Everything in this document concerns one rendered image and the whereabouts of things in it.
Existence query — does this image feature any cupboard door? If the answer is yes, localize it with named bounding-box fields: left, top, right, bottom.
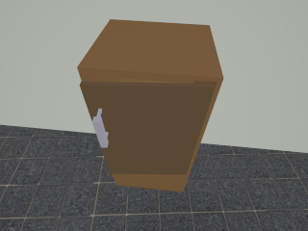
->
left=79, top=81, right=216, bottom=175

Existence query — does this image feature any handle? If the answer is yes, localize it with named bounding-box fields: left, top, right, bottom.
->
left=92, top=108, right=109, bottom=148

